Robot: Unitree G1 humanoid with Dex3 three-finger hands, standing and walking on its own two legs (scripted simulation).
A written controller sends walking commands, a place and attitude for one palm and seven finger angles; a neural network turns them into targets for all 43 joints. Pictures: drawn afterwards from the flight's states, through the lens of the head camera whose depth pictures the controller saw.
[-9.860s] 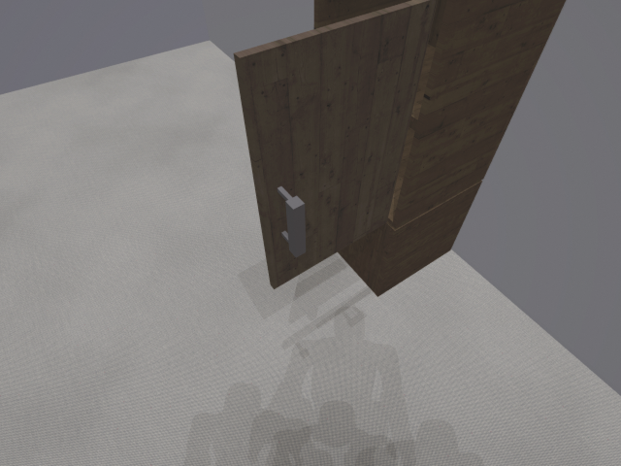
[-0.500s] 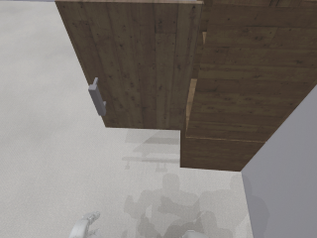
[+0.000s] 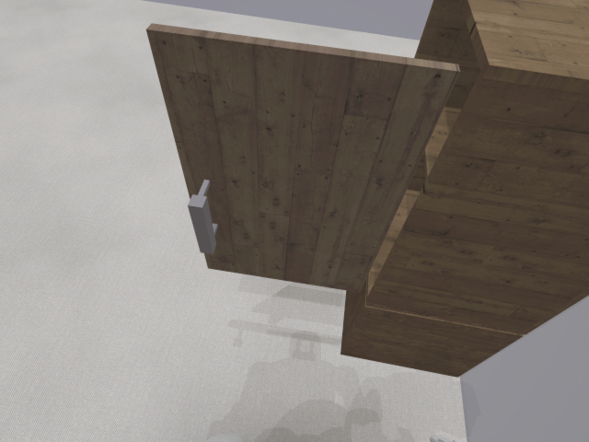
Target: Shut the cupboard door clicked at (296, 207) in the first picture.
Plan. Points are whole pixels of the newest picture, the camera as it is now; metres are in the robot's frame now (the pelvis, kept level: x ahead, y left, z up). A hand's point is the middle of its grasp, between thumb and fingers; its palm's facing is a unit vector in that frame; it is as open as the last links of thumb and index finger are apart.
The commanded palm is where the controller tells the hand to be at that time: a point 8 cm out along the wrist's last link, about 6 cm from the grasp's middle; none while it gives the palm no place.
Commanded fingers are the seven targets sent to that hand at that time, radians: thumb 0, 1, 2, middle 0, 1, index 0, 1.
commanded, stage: come to a stop and stand still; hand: left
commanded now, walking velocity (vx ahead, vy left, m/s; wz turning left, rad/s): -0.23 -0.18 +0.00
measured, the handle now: (206, 217) +0.49 +0.22 -0.08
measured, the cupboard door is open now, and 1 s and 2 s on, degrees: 92 92 92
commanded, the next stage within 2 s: look again from close up in 0.80 s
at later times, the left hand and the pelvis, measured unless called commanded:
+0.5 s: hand out of the picture +0.01 +0.12 -0.16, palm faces +0.02 -0.98 -0.22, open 7.3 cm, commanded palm none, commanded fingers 0.00 0.90 0.90 -0.20 -0.30 -0.20 -0.30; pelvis -0.04 -0.06 +0.00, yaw +0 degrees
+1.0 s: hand out of the picture -0.05 +0.09 -0.16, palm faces +0.02 -0.98 -0.19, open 7.3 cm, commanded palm none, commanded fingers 0.00 0.90 0.90 -0.20 -0.30 -0.20 -0.30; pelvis -0.04 -0.07 +0.01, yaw +0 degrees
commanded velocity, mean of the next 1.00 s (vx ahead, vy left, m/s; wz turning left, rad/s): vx -0.01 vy -0.01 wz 0.00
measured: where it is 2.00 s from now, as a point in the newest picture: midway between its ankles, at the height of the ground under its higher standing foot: outside the picture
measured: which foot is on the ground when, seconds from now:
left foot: down 0.00-0.28, up 0.30-0.50, down 0.52-1.00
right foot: up 0.00-0.26, down 0.28-1.00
